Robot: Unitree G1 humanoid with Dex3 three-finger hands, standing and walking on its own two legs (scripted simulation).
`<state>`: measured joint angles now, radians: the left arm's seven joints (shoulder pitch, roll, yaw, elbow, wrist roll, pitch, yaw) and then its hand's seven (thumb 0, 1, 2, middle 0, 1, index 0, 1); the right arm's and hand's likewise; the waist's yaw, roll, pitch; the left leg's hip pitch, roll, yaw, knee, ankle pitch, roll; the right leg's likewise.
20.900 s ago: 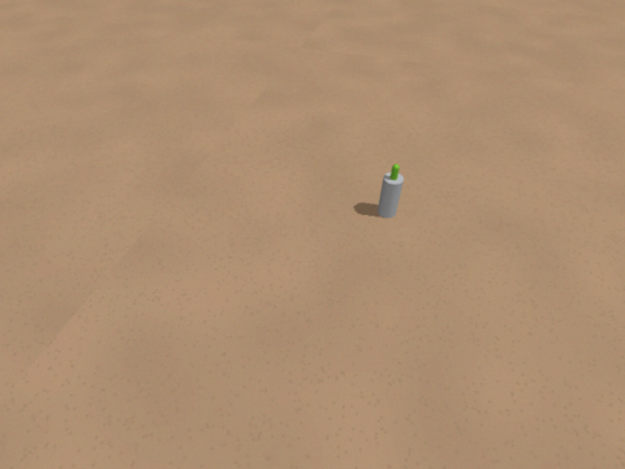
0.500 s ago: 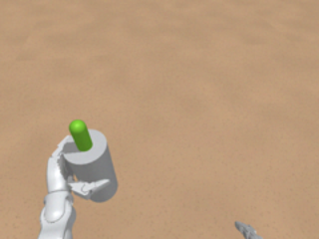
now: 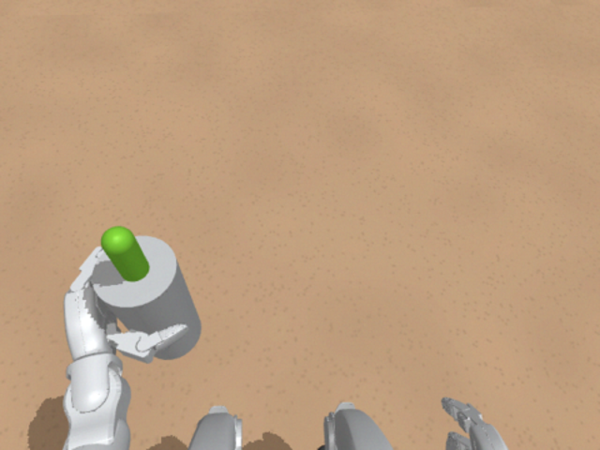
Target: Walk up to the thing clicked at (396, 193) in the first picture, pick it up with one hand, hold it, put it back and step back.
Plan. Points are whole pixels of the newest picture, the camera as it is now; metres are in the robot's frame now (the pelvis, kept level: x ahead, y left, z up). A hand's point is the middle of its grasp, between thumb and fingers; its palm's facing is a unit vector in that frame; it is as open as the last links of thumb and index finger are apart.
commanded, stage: crouch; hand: left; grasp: from the side
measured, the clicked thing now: (150, 294) +0.34 +0.18 +0.00
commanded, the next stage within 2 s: lower in 1.50 s
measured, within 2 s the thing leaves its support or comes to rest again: neither
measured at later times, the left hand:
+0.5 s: hand (154, 343) +0.34 +0.24 -0.26, palm faces +0.34 -0.94 -0.05, open 11.9 cm
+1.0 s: hand (161, 353) +0.35 +0.25 -0.38, palm faces +0.31 -0.95 -0.03, open 11.9 cm
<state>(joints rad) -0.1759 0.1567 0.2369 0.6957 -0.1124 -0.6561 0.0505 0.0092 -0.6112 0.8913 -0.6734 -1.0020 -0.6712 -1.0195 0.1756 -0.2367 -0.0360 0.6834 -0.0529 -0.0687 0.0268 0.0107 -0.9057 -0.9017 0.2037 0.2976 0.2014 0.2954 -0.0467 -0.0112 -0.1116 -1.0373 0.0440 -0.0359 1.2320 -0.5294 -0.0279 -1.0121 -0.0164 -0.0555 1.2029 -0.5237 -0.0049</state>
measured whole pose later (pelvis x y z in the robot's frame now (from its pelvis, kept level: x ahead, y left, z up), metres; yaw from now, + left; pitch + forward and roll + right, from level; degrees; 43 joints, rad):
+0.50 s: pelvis -0.05 +0.00 -0.21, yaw -3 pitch +33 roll -4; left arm -0.45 0.28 0.44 0.96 -0.10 -0.81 -0.01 0.01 -0.61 0.90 -0.66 -1.02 -0.66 -1.03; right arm 0.06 -0.25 0.00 0.73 -0.10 -0.04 0.09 0.01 -0.93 -0.91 0.20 0.30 0.20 0.30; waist -0.07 -0.02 -0.16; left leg -1.90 0.04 -0.08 2.01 -0.68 -0.03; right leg -1.86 -0.02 -0.06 1.96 -0.67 -0.01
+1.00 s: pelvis -0.07 +0.01 -0.32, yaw -5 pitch +29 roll -5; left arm -0.54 0.39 0.57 1.06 -0.12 -0.80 -0.11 0.01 -0.61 0.90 -0.66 -1.02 -0.65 -1.04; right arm 0.06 -0.28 0.06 0.75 -0.11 -0.02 0.08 0.01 -0.94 -0.91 0.21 0.30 0.20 0.30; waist -0.12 -0.03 -0.07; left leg -2.18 0.02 -0.12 2.34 -0.67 -0.02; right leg -2.13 -0.02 -0.07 2.27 -0.65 0.00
